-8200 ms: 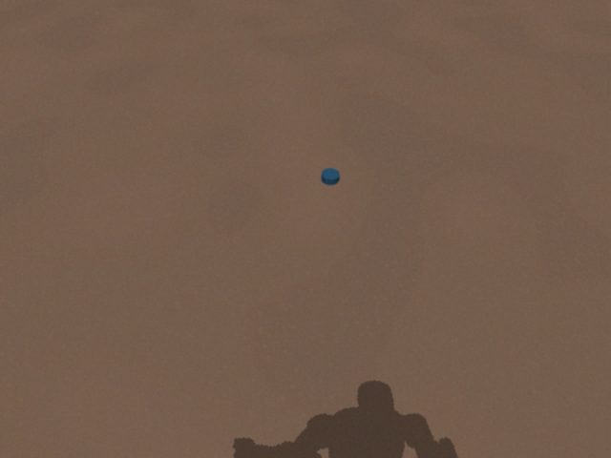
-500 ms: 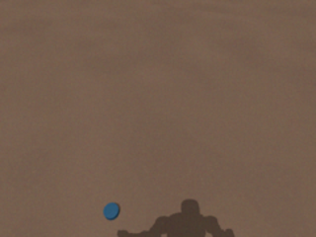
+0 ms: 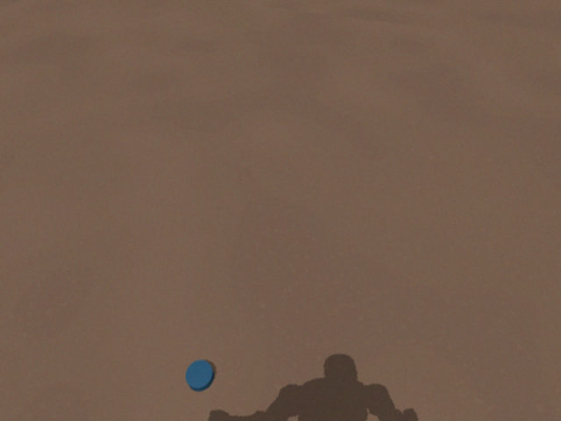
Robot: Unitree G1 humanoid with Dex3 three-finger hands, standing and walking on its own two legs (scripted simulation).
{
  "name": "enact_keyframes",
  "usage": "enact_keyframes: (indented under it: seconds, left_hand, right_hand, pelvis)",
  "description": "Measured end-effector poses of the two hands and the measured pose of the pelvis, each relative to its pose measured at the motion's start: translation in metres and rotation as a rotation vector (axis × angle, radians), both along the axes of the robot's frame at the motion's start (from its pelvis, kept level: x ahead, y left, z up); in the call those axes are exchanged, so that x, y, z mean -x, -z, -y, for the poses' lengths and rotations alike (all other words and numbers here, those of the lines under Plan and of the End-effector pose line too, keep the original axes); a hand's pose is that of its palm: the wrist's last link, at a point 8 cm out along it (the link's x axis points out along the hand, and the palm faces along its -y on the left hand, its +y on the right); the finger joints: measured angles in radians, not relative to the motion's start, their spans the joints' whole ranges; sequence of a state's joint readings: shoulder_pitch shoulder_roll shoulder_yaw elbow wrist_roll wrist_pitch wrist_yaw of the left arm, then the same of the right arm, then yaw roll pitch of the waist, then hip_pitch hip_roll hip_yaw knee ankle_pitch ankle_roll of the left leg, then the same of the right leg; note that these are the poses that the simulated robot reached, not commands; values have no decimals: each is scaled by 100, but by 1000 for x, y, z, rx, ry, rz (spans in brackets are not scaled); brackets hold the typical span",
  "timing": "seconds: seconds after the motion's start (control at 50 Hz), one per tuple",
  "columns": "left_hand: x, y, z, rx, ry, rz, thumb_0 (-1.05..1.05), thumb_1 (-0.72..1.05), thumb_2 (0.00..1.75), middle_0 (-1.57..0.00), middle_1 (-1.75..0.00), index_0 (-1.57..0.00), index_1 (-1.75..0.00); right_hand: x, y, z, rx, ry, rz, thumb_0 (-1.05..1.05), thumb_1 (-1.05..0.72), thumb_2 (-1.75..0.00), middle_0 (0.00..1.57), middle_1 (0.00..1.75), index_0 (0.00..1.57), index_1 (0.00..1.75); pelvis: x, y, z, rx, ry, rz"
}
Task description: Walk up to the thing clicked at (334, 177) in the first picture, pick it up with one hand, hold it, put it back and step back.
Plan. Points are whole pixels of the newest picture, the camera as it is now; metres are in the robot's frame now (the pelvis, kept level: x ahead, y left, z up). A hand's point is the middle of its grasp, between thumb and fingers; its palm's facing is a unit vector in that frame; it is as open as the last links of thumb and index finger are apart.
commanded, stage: walk up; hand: left
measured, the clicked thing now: (200, 375) +0.44 +0.28 -0.76
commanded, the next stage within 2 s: stand in 1.28 s
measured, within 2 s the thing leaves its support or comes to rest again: neither
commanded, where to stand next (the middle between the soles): +0.06 +0.04 m, yaw +0 degrees
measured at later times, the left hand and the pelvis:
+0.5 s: hand out of the picture +0.10 +0.28 -0.16, palm faces -0.03 -0.92 -0.40, open 7.4 cm; pelvis +0.03 +0.02 -0.01, yaw -1 degrees
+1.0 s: hand out of the picture +0.09 +0.28 -0.16, palm faces -0.06 -0.91 -0.41, open 7.4 cm; pelvis +0.02 +0.01 -0.01, yaw -2 degrees
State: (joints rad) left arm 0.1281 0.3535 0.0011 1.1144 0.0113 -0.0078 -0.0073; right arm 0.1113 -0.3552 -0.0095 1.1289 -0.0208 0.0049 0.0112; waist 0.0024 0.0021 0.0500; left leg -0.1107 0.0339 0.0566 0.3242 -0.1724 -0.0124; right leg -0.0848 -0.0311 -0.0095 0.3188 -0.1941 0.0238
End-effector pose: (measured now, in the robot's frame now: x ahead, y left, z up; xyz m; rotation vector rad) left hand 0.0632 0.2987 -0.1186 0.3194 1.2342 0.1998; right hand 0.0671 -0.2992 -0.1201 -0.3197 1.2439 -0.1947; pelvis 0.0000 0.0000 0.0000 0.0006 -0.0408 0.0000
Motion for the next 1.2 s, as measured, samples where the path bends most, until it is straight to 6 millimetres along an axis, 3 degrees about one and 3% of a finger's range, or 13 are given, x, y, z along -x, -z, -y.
enact_keyframes:
  seconds: [0.16, 0.3, 0.5, 0.64, 1.2]
  left_hand:
    - [2, -1, -17, -34, -12, -11, 1, 91, 89, -20, -30, -21, -30]
    - [-9, 1, -29, -53, -9, -15, 1, 91, 89, -20, -30, -21, -30]
    - [-32, 0, -27, -58, 19, 32, 1, 91, 89, -20, -30, -21, -30]
    - [-36, -2, -22, -59, 31, 48, 1, 91, 89, -20, -30, -21, -30]
    - [-16, -2, -23, -68, 48, 11, 1, 91, 89, -20, -30, -21, -30]
  right_hand:
    - [-2, 3, -1, 4, 18, -13, 1, -91, -90, 21, 30, 20, 30]
    - [-13, 3, -9, 3, 31, -3, 1, -91, -90, 21, 30, 20, 30]
    - [-41, 2, -14, -10, 35, 71, 1, -90, -90, 21, 30, 20, 30]
    - [-49, 2, -11, -18, 31, 94, 1, -90, -90, 21, 30, 20, 30]
    - [-14, 6, -5, -19, 64, 43, 1, -91, -90, 21, 30, 20, 30]
  pelvis:
    - [-12, 4, -9, 2, 9, -4]
    - [-22, 5, -15, -2, 14, -1]
    - [-26, 8, -16, -5, 24, 12]
    - [-25, 8, -14, -4, 24, 14]
    - [-13, 9, -13, -3, 41, 21]
